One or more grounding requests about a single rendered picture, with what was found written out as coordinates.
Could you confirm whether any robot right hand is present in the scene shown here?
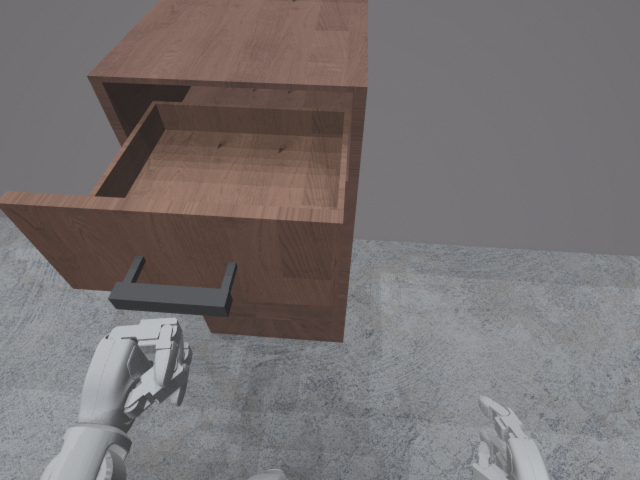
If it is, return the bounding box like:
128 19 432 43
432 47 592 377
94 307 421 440
472 395 552 480

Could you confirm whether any drawer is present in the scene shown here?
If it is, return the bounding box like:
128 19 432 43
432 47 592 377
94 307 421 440
0 101 350 307

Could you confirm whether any cabinet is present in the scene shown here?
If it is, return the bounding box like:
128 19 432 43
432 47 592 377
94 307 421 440
87 0 368 343

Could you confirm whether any robot left shin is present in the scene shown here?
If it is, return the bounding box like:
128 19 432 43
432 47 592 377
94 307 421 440
267 469 286 478

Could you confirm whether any robot left forearm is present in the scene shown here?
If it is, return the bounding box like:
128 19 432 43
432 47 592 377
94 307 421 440
40 423 132 480

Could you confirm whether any robot left hand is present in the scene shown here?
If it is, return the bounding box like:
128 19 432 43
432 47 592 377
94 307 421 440
78 318 193 433

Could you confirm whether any handle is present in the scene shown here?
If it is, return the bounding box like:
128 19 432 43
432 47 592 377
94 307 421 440
108 256 237 317

